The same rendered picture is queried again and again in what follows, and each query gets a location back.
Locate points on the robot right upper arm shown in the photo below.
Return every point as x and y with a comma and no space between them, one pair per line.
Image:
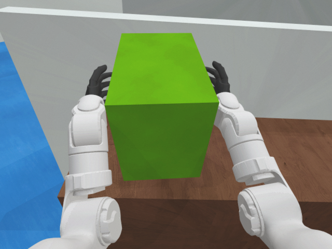
271,212

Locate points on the carton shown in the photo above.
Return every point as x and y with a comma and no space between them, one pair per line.
161,106

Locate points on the robot left upper arm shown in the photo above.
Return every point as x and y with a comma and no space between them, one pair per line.
92,223

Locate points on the pedestal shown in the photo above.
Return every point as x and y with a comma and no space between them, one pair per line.
203,212

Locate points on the left robot hand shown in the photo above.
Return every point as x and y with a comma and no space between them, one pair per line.
96,85

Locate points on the right robot hand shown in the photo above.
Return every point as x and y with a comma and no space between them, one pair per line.
220,81

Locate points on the left robot forearm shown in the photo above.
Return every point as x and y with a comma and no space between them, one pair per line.
87,150

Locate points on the right robot forearm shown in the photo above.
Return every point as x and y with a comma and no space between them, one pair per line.
251,160

